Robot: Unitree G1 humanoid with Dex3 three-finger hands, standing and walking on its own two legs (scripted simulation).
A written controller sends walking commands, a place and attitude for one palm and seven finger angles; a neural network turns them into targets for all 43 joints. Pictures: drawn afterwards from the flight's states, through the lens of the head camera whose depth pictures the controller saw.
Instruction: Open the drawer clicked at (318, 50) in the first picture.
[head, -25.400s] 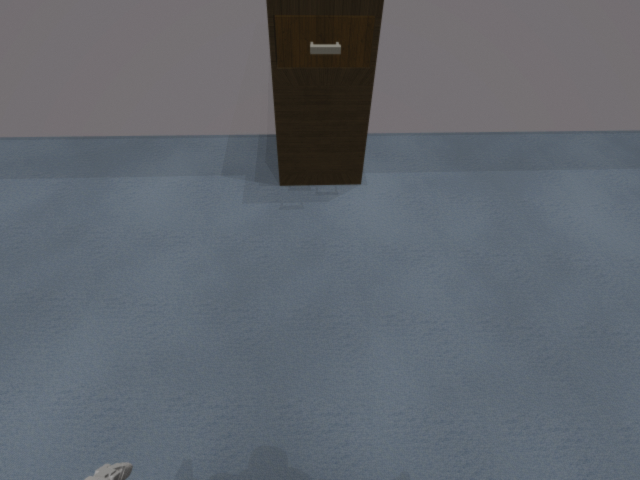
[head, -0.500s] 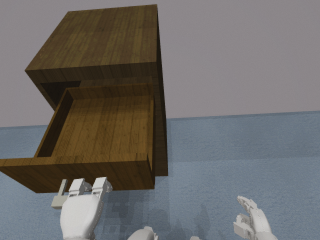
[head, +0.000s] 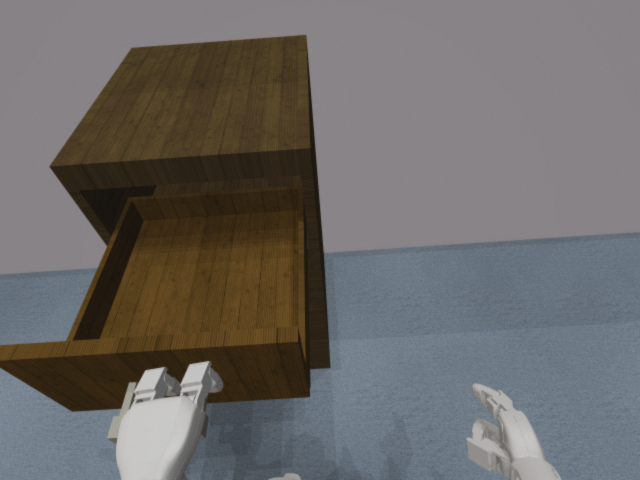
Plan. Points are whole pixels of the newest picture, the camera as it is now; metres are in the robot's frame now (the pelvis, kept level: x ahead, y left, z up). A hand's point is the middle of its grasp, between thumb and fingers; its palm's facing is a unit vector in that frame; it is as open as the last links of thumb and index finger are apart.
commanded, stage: lift the hand off the handle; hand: left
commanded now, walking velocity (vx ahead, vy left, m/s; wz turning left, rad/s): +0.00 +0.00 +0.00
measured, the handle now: (163, 408) +0.21 +0.23 -0.03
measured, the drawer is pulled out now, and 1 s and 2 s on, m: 0.30 0.30 0.30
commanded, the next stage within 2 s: draw the hand back to the body in 1.80 s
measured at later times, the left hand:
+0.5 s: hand (167, 433) +0.17 +0.19 +0.02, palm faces +0.03 -0.18 -0.98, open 13.8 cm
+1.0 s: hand (157, 422) +0.18 +0.19 +0.05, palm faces +0.04 -0.19 -0.98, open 13.7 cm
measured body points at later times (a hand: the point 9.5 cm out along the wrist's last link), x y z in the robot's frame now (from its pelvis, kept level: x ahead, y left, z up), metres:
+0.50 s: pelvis +0.01 +0.01 +0.01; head +0.02 -0.02 +0.46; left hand +0.17 +0.20 +0.07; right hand +0.23 -0.19 -0.07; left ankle +0.02 +0.10 -0.67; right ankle -0.01 -0.07 -0.67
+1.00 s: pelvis +0.01 +0.01 +0.02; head +0.01 -0.03 +0.47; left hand +0.17 +0.20 +0.11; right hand +0.23 -0.19 -0.06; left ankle +0.02 +0.10 -0.67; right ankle -0.01 -0.07 -0.67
